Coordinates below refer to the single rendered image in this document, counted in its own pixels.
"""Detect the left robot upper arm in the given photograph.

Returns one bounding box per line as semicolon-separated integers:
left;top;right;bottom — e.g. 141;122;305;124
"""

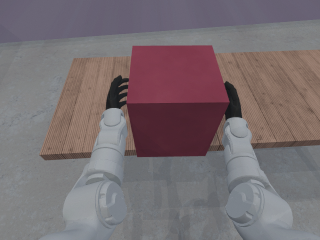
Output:
38;180;127;240

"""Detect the right robot upper arm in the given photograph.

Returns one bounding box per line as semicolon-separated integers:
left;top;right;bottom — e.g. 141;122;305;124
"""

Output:
225;182;320;240

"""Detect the left robot hand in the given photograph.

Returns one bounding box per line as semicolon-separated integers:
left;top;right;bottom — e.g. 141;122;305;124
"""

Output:
105;75;129;110

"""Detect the carton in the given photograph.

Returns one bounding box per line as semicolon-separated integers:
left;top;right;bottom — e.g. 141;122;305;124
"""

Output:
126;45;230;157

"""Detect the table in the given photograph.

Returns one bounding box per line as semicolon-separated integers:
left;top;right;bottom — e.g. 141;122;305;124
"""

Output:
39;49;320;161

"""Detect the robot left forearm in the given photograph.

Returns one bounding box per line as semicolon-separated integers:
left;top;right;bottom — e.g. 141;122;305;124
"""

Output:
63;108;128;221

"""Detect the right robot hand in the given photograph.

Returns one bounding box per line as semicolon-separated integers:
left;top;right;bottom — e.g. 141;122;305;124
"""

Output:
224;81;242;120

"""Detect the robot right forearm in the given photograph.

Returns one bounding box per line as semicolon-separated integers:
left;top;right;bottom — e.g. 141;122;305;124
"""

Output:
221;117;281;198

